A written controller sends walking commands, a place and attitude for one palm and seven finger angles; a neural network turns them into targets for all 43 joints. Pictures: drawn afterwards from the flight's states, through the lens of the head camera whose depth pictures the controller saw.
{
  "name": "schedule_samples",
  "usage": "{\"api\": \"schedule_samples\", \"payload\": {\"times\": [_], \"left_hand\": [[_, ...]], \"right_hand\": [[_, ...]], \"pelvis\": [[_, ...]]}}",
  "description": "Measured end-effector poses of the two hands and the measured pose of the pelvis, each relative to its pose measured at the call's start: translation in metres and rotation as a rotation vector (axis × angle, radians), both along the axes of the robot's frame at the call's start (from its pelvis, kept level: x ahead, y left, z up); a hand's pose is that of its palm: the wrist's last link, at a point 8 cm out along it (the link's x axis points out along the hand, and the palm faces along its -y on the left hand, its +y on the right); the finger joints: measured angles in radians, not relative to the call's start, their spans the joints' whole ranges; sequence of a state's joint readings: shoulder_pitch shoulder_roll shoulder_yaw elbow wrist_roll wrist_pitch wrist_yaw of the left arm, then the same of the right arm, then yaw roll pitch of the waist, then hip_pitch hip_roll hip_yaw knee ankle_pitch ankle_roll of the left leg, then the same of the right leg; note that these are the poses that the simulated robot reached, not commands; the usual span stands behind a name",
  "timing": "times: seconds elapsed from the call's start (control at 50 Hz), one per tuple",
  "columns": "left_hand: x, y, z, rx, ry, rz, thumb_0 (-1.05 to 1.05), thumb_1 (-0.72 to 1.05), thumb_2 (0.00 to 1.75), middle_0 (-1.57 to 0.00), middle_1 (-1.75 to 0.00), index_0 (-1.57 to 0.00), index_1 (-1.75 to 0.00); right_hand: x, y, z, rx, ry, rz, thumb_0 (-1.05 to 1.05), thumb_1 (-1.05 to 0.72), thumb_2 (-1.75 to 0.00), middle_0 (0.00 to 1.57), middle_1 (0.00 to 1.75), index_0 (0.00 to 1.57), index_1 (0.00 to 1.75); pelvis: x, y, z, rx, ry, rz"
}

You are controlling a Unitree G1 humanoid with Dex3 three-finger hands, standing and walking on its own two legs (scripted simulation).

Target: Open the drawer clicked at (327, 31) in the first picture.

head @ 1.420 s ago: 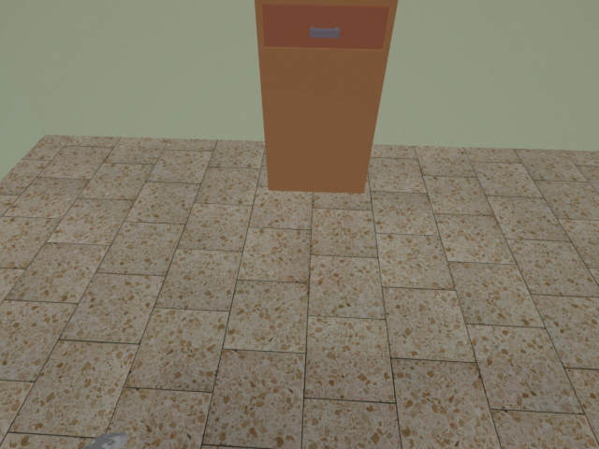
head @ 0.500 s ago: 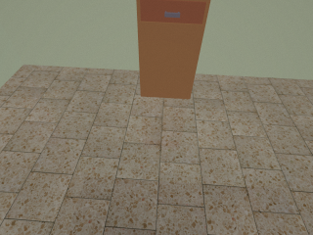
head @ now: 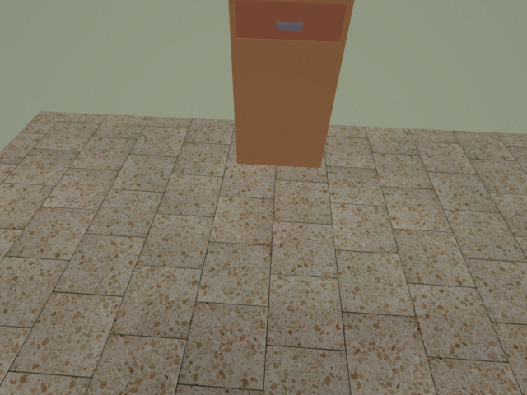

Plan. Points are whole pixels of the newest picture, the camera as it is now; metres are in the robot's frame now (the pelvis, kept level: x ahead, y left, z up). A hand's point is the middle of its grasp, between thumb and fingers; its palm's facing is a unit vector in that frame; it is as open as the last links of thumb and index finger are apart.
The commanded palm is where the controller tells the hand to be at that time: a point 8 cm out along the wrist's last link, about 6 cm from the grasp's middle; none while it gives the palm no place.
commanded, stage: look at it before walking up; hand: left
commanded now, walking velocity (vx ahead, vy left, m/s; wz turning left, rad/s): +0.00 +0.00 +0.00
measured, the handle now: (289, 24) +1.44 -0.02 +0.01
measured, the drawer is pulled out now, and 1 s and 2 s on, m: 0.00 0.00 0.00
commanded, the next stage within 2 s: walk to a spot facing it in 0.02 s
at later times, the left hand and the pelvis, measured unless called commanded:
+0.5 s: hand out of the picture +0.08 +0.17 -0.18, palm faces -0.16 -0.97 -0.20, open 7.4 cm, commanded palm none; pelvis +0.06 -0.03 -0.02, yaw -10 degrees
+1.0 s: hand (213, 362) +0.22 +0.11 -0.20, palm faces -0.17 -0.98 -0.13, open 7.4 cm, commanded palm none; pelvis +0.26 -0.06 -0.02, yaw -16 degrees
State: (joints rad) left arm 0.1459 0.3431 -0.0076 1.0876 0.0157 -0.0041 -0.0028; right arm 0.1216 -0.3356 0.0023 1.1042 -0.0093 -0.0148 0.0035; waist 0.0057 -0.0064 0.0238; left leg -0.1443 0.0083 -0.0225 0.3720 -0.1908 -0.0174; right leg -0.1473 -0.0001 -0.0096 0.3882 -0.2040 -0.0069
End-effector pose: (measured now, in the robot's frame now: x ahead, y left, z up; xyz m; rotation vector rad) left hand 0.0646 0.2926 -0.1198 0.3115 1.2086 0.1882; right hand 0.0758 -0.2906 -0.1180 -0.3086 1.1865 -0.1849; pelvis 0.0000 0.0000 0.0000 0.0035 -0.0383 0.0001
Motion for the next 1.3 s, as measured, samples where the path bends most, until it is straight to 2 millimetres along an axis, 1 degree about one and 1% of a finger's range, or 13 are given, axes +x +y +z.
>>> {"api": "schedule_samples", "payload": {"times": [0.2, 0.4, 0.46, 0.52, 0.58, 0.66, 0.82, 0.96, 1.04, 1.08, 1.12, 1.22, 1.3], "left_hand": [[-0.006, -0.005, -0.004, -0.005, 0.028, 0.008, 0.0, 0.9, 0.89, -0.2, -0.3, -0.2, -0.3], [-0.015, -0.043, -0.03, -0.104, 0.17, -0.02, 0.0, 0.91, 0.89, -0.2, -0.3, -0.2, -0.3], [0.003, -0.062, -0.031, -0.114, 0.206, -0.058, 0.0, 0.91, 0.89, -0.2, -0.3, -0.2, -0.3], [0.036, -0.084, -0.031, -0.117, 0.171, -0.096, 0.01, 0.91, 0.89, -0.2, -0.3, -0.2, -0.3], [0.064, -0.101, -0.037, -0.11, 0.092, -0.099, 0.0, 0.91, 0.89, -0.2, -0.3, -0.2, -0.3], [0.079, -0.12, -0.029, -0.12, 0.094, -0.089, 0.0, 0.91, 0.89, -0.2, -0.3, -0.2, -0.3], [0.107, -0.143, -0.022, -0.154, 0.222, -0.124, 0.0, 0.9, 0.89, -0.2, -0.3, -0.2, -0.3], [0.15, -0.137, -0.039, -0.172, 0.288, -0.08, 0.0, 0.9, 0.89, -0.2, -0.3, -0.2, -0.3], [0.19, -0.123, -0.059, -0.179, 0.351, -0.086, 0.0, 0.9, 0.89, -0.2, -0.3, -0.2, -0.3], [0.221, -0.118, -0.061, -0.175, 0.352, -0.118, 0.0, 0.9, 0.89, -0.2, -0.3, -0.2, -0.3], [0.26, -0.114, -0.058, -0.168, 0.32, -0.16, 0.0, 0.91, 0.89, -0.2, -0.3, -0.2, -0.3], [0.37, -0.121, -0.044, -0.165, 0.176, -0.247, 0.0, 0.91, 0.89, -0.2, -0.3, -0.2, -0.3], [0.444, -0.139, -0.035, -0.173, 0.085, -0.296, 0.0, 0.91, 0.89, -0.19, -0.3, -0.2, -0.3]], "right_hand": [[-0.008, 0.0, -0.003, 0.002, 0.028, -0.012, 0.01, -0.9, -0.9, 0.2, 0.3, 0.2, 0.3], [-0.043, 0.024, -0.028, 0.086, 0.081, -0.151, 0.01, -0.9, -0.9, 0.2, 0.3, 0.2, 0.3], [-0.062, 0.024, -0.035, 0.117, 0.114, -0.229, 0.01, -0.9, -0.9, 0.2, 0.3, 0.2, 0.3], [-0.079, 0.018, -0.047, 0.142, 0.185, -0.279, 0.01, -0.9, -0.9, 0.21, 0.3, 0.2, 0.3], [-0.08, 0.008, -0.056, 0.158, 0.264, -0.293, 0.01, -0.9, -0.9, 0.2, 0.3, 0.2, 0.3], [-0.039, -0.006, -0.042, 0.157, 0.221, -0.296, 0.01, -0.9, -0.9, 0.2, 0.3, 0.2, 0.3], [0.09, -0.023, -0.019, 0.152, -0.026, -0.308, 0.01, -0.91, -0.9, 0.2, 0.3, 0.19, 0.3], [0.207, -0.013, -0.019, 0.152, -0.098, -0.244, 0.01, -0.91, -0.9, 0.2, 0.3, 0.19, 0.3], [0.263, -0.004, -0.026, 0.119, -0.16, -0.244, 0.01, -0.9, -0.9, 0.2, 0.3, 0.2, 0.3], [0.271, 0.001, -0.024, 0.112, -0.17, -0.277, 0.01, -0.9, -0.9, 0.2, 0.3, 0.2, 0.3], [0.268, 0.006, -0.02, 0.111, -0.151, -0.33, 0.01, -0.9, -0.9, 0.2, 0.3, 0.2, 0.3], [0.243, 0.005, -0.009, 0.065, -0.062, -0.466, -0.02, -0.95, -0.9, 0.21, 0.3, 0.2, 0.3], [0.222, 0.014, -0.009, 0.077, 0.055, -0.533, -0.01, -0.94, -0.9, 0.2, 0.3, 0.2, 0.3]], "pelvis": [[0.003, -0.002, 0.0, -0.001, 0.005, -0.011], [0.035, -0.008, -0.013, 0.015, 0.028, -0.117], [0.049, -0.019, -0.015, 0.028, 0.03, -0.159], [0.065, -0.034, -0.02, 0.022, 0.027, -0.184], [0.078, -0.049, -0.029, 0.01, 0.022, -0.183], [0.103, -0.061, -0.016, 0.011, 0.02, -0.206], [0.165, -0.069, -0.002, 0.003, 0.045, -0.262], [0.239, -0.062, -0.014, -0.026, 0.047, -0.278], [0.288, -0.053, -0.03, -0.023, 0.037, -0.301], [0.306, -0.05, -0.029, -0.018, 0.021, -0.33], [0.323, -0.048, -0.023, -0.016, 0.011, -0.352], [0.364, -0.048, -0.008, -0.013, 0.008, -0.39], [0.395, -0.055, -0.003, -0.005, 0.013, -0.417]]}}
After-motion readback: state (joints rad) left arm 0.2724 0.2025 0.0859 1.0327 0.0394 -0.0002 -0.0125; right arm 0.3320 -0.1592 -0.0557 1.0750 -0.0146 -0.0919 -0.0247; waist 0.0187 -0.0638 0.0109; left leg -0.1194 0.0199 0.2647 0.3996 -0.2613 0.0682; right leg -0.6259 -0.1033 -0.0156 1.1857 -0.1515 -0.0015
